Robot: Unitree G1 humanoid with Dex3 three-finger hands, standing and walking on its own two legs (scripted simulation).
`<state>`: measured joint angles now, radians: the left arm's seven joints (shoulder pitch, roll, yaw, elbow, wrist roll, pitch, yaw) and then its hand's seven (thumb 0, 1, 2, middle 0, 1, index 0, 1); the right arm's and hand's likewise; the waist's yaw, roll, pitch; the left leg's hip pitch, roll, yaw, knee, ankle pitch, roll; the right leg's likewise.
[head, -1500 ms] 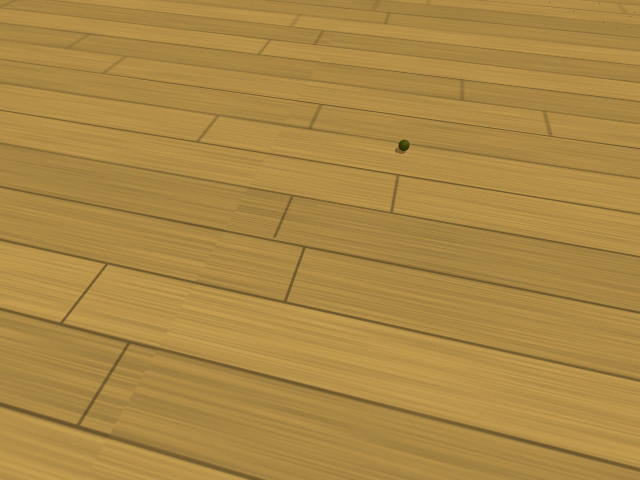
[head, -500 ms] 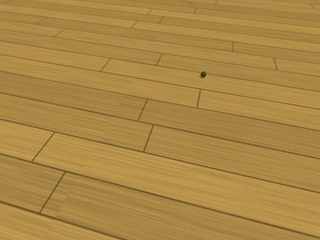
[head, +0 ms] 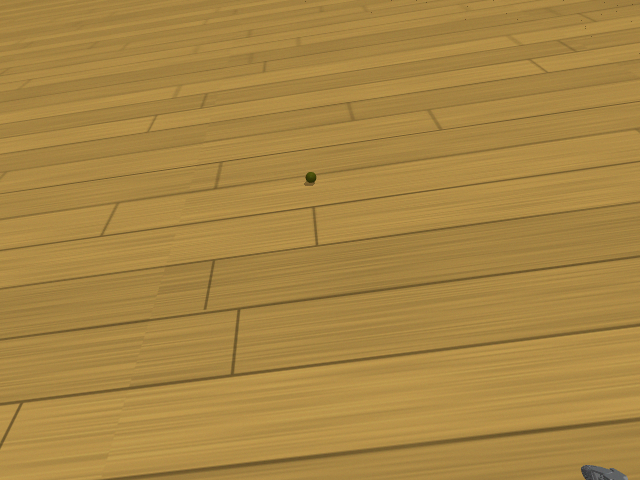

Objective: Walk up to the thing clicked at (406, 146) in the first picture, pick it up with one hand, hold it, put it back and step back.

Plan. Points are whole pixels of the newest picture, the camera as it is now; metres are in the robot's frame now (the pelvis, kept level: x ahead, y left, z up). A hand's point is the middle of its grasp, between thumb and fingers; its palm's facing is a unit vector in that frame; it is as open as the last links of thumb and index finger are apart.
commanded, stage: walk up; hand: left
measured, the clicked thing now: (310, 177) +1.80 +0.17 -0.71
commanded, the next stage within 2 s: none
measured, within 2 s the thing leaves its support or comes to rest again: neither
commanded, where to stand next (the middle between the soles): +1.48 +0.47 m, yaw -81 degrees
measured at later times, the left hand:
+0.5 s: hand (150, 322) +0.47 +0.38 -0.13, palm faces -0.38 -0.77 -0.51, open 7.4 cm
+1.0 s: hand (222, 194) +0.83 +0.29 -0.09, palm faces -0.48 -0.71 -0.52, open 7.4 cm
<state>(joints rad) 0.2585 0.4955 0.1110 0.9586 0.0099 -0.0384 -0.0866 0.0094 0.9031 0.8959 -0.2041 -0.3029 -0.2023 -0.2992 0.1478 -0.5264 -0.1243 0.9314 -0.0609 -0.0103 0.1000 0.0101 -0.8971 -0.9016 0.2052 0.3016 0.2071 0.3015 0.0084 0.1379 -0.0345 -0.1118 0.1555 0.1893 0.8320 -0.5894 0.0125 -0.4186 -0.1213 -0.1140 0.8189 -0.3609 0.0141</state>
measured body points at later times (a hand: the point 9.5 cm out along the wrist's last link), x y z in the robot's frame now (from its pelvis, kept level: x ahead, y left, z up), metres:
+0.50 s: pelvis +0.29 +0.11 +0.01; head +0.33 +0.10 +0.46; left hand +0.49 +0.42 -0.10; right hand +0.26 -0.25 -0.07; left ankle +0.39 +0.19 -0.70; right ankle +0.12 -0.05 -0.61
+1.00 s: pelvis +0.58 +0.12 +0.02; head +0.56 +0.08 +0.46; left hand +0.85 +0.32 -0.05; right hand +0.47 -0.17 -0.12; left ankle +0.66 +0.25 -0.62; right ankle +0.57 +0.00 -0.70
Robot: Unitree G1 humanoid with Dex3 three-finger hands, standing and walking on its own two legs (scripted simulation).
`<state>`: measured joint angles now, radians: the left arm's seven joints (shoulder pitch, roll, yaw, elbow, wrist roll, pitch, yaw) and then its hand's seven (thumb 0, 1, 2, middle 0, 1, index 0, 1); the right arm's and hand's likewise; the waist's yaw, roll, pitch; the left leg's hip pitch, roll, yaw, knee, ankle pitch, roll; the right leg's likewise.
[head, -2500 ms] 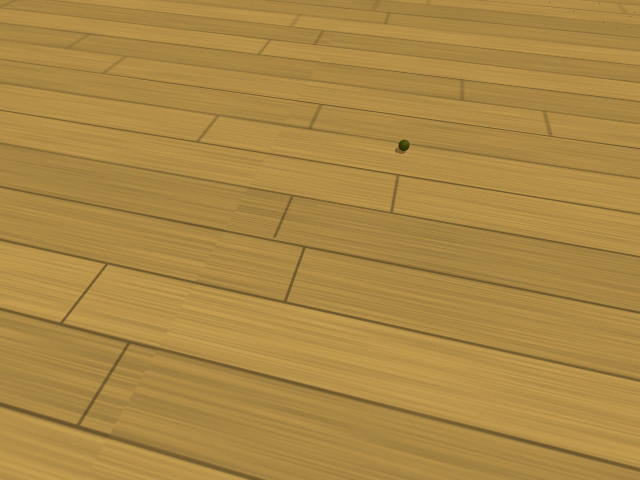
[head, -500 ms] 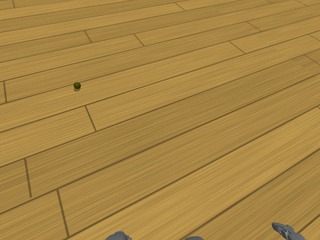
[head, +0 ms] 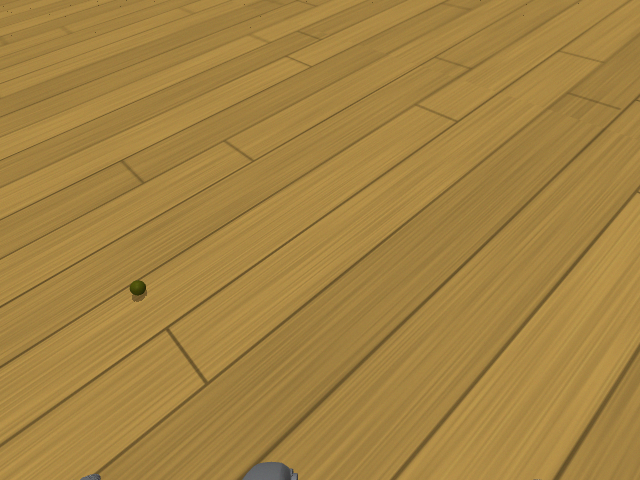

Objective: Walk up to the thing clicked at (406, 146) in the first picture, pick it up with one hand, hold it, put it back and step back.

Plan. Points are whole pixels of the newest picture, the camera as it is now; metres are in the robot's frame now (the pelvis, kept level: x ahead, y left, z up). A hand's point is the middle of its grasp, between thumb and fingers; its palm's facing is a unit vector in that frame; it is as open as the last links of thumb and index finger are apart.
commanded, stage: walk up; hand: left
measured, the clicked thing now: (137, 287) +0.96 +0.76 -0.72
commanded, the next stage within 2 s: none
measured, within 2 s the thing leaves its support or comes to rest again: neither
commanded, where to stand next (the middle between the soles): +0.52 +0.81 m, yaw -45 degrees
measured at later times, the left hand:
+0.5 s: hand (20, 376) +0.34 +0.52 -0.13, palm faces -0.29 -0.80 -0.52, open 7.4 cm
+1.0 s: hand out of the picture +0.52 +0.75 -0.12, palm faces -0.33 -0.67 -0.66, open 7.4 cm
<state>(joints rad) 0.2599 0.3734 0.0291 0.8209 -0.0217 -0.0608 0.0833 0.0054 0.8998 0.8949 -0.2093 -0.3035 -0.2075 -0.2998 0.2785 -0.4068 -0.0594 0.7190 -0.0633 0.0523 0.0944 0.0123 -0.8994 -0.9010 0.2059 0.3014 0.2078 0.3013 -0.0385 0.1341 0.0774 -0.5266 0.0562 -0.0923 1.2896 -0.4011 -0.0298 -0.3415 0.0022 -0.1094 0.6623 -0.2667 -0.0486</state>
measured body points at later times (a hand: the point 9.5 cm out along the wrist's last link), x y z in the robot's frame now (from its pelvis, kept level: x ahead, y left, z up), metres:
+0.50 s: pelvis +0.19 +0.24 +0.01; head +0.24 +0.23 +0.46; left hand +0.35 +0.56 -0.09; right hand +0.15 -0.08 -0.09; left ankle +0.19 +0.31 -0.72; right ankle +0.20 +0.11 -0.65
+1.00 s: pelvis +0.31 +0.47 -0.04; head +0.32 +0.41 +0.40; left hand +0.53 +0.78 -0.08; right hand +0.29 +0.09 -0.14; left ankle +0.41 +0.63 -0.72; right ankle +0.27 +0.20 -0.71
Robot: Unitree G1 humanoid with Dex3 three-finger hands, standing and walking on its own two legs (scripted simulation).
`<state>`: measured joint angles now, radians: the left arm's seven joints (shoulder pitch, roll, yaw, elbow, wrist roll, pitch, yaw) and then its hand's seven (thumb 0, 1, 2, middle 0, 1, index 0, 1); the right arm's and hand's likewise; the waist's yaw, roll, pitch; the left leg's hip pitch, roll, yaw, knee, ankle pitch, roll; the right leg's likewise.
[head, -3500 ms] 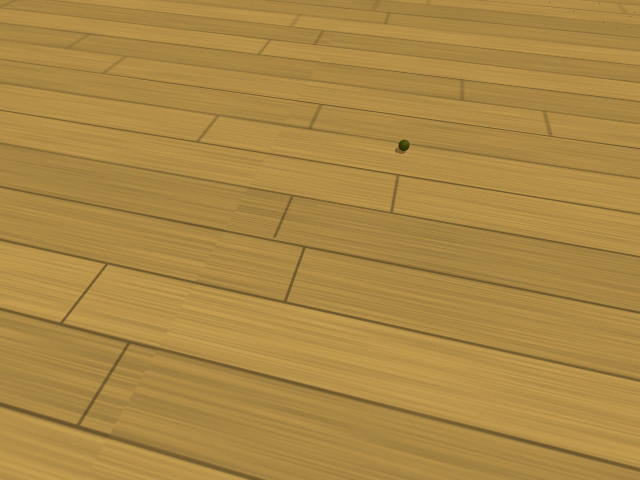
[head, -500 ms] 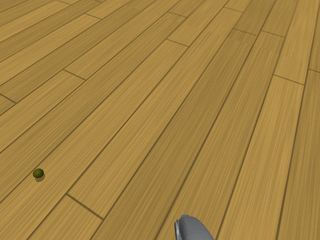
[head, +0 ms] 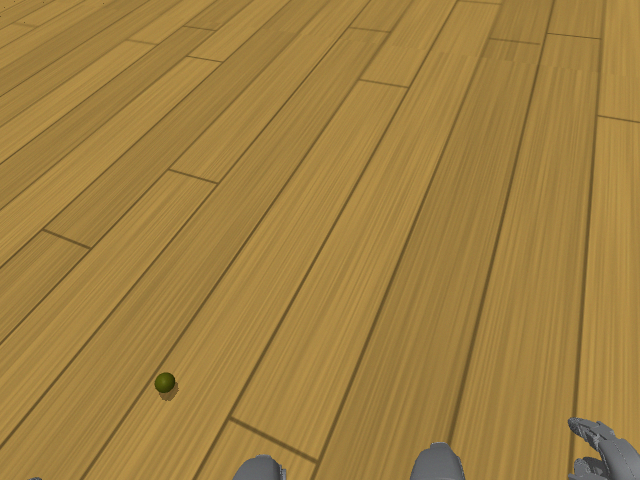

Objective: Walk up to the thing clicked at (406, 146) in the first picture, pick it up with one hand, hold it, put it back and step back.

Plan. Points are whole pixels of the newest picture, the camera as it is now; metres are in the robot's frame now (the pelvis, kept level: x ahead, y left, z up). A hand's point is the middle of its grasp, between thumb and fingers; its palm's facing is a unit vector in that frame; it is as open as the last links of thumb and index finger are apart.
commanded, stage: walk up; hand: left
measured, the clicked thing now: (165, 382) +0.47 +0.54 -0.68
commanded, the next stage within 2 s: none
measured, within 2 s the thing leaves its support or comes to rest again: neither
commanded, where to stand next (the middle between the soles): +0.05 +0.40 m, yaw -20 degrees
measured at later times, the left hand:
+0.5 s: hand out of the picture +0.06 +0.49 -0.06, palm faces -0.12 -0.77 -0.62, open 7.4 cm
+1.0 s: hand out of the picture +0.09 +0.71 -0.10, palm faces -0.32 -0.80 -0.50, open 7.4 cm
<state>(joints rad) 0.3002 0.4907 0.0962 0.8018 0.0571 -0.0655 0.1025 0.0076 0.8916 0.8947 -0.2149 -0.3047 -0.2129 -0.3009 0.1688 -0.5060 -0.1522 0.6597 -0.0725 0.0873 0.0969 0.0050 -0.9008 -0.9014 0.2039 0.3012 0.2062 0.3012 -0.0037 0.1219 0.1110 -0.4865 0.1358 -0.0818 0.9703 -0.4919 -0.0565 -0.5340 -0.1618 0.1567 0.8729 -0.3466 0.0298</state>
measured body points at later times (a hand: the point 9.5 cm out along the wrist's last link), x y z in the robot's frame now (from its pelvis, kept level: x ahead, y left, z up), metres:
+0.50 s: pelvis -0.03 +0.19 +0.02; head +0.00 +0.12 +0.47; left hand +0.06 +0.52 -0.03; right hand +0.03 -0.14 -0.12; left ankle +0.01 +0.37 -0.58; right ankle +0.03 +0.04 -0.68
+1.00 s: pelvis -0.05 +0.44 +0.03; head -0.01 +0.42 +0.48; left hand +0.11 +0.75 -0.07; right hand -0.13 +0.13 -0.09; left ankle -0.02 +0.50 -0.68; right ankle -0.06 +0.35 -0.64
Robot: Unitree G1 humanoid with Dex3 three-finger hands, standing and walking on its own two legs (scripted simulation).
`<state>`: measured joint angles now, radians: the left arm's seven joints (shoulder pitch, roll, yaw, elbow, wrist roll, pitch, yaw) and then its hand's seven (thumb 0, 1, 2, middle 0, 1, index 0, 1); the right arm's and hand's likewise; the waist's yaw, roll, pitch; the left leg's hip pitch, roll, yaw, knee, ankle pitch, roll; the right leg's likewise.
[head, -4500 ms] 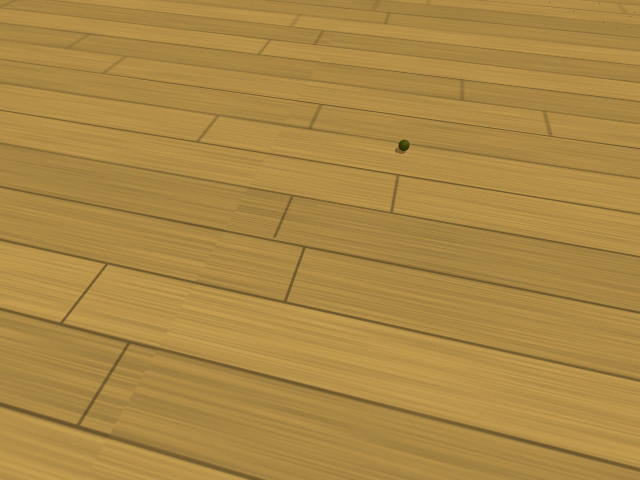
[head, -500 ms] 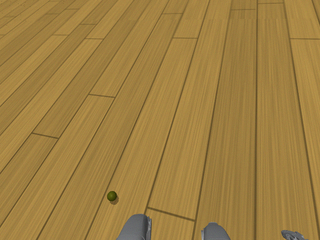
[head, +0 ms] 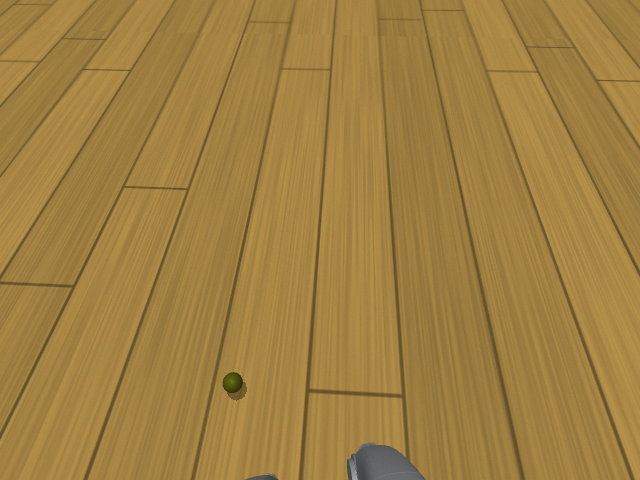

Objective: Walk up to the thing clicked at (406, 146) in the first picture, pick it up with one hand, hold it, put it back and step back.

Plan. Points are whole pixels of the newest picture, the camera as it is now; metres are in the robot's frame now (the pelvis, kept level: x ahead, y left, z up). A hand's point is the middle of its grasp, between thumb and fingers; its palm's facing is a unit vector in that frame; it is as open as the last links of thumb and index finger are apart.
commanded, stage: walk up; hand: left
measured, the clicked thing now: (232, 382) +0.47 +0.25 -0.71
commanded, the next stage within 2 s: none
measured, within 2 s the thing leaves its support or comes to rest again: neither
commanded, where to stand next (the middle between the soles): +0.11 -0.01 m, yaw -2 degrees
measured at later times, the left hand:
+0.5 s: hand out of the picture +0.14 +0.26 -0.11, palm faces -0.19 -0.86 -0.47, open 7.4 cm
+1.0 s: hand out of the picture +0.15 +0.23 -0.14, palm faces -0.05 -0.92 -0.38, open 7.4 cm
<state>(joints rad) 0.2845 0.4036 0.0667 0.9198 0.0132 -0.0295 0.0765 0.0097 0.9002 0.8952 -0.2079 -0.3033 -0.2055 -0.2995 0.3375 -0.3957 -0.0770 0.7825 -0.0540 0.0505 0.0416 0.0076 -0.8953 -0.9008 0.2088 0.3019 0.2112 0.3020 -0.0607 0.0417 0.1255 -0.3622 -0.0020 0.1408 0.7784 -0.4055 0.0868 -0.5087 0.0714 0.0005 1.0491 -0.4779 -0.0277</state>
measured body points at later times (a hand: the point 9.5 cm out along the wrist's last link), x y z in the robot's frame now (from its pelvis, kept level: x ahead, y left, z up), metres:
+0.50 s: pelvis +0.01 +0.00 +0.02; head +0.02 -0.03 +0.47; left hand +0.15 +0.31 -0.08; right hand -0.04 -0.32 -0.11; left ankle +0.01 +0.06 -0.71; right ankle +0.04 -0.12 -0.69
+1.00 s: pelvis +0.04 -0.02 +0.01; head +0.08 -0.03 +0.46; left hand +0.15 +0.28 -0.11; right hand +0.11 -0.35 -0.11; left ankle +0.06 +0.12 -0.71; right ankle +0.04 -0.12 -0.71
